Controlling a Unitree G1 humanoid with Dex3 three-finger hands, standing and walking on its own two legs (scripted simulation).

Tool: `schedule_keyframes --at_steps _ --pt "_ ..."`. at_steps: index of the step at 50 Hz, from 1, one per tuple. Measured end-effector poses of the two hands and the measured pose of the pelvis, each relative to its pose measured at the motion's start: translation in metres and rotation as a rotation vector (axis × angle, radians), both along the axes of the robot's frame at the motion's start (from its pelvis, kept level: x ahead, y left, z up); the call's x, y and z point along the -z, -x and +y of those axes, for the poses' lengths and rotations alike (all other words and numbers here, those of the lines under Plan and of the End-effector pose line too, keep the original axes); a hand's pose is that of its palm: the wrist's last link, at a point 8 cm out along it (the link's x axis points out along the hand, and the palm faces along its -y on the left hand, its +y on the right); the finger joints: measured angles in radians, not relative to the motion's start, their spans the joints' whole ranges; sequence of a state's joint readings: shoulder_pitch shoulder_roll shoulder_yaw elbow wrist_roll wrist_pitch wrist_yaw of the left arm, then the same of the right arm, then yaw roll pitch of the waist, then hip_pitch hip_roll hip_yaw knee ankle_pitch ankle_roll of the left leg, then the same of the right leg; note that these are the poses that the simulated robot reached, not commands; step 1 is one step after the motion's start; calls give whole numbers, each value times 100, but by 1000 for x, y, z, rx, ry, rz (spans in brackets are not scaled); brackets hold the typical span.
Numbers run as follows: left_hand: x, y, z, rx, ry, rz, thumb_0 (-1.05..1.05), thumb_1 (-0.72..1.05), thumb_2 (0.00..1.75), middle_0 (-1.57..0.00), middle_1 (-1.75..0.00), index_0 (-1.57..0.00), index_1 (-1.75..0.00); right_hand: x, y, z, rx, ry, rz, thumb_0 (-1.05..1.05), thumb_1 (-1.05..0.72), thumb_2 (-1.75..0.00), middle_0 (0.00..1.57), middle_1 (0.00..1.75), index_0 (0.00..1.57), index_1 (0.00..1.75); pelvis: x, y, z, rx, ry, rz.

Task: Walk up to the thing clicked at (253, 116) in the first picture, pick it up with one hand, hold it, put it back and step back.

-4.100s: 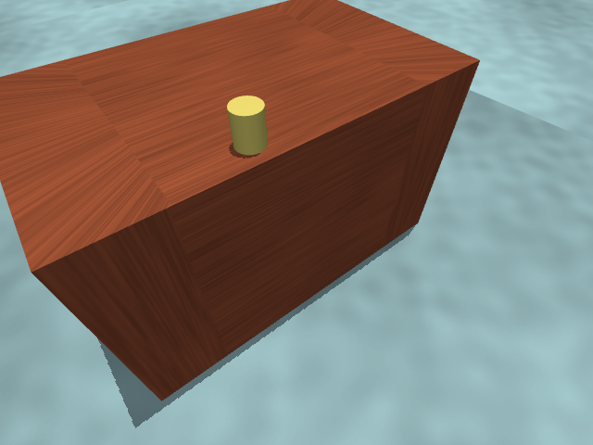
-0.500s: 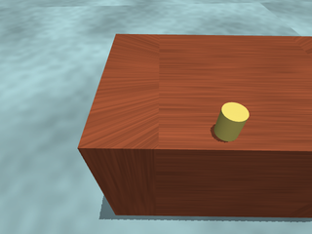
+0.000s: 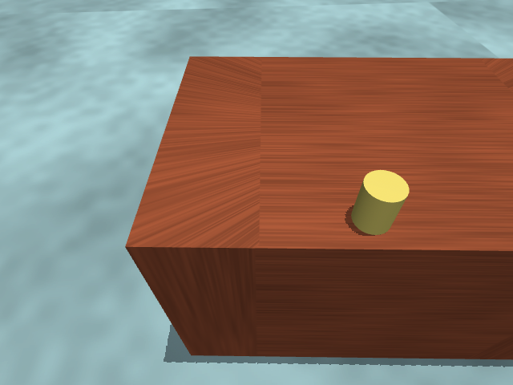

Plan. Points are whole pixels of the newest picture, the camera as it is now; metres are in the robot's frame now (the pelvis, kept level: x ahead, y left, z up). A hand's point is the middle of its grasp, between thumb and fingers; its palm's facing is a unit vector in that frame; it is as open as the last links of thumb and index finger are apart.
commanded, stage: stand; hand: right
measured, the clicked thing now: (378, 203) +0.43 -0.21 +0.02
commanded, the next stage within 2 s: none
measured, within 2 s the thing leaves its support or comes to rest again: neither
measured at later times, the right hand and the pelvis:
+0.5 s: hand out of the picture +0.07 -0.26 -0.16, palm faces -0.02 +0.94 -0.34, open 7.4 cm; pelvis +0.00 +0.00 +0.00, yaw +0 degrees
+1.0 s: hand out of the picture +0.07 -0.26 -0.16, palm faces -0.01 +0.94 -0.34, open 7.4 cm; pelvis +0.00 -0.01 +0.00, yaw -1 degrees
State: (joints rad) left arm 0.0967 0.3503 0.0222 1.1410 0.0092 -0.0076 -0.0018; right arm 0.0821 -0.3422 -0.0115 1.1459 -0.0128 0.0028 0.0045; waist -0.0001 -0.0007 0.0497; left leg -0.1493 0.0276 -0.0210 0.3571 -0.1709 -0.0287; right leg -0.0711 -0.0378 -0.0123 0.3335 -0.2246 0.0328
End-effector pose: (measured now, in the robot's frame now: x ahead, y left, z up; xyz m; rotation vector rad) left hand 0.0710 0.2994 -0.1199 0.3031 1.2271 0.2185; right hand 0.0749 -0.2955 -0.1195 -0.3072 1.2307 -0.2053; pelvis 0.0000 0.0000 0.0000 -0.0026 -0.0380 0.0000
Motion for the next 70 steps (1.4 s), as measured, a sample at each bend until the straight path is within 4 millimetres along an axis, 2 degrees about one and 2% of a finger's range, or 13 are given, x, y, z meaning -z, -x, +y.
schedule_keyframes --at_steps 9,31,70 --pt "0 -2 -3 16 2 -2 0 90 90 -20 -30 -21 -30 -2 -2 -2 -7 5 -5 1 -91 -89 20 30 20 30 -1 1 -2 2 -1 5" --pt "0 3 -6 30 1 9 0 90 90 -20 -30 -21 -30 -1 11 -7 5 6 21 1 -91 -89 20 30 20 30 -1 2 -4 6 -2 3" --pt "0 8 -5 36 0 13 0 90 90 -21 -30 -21 -30 -2 18 -8 7 10 21 1 -91 -89 20 30 20 30 -1 4 -5 14 -2 -1"
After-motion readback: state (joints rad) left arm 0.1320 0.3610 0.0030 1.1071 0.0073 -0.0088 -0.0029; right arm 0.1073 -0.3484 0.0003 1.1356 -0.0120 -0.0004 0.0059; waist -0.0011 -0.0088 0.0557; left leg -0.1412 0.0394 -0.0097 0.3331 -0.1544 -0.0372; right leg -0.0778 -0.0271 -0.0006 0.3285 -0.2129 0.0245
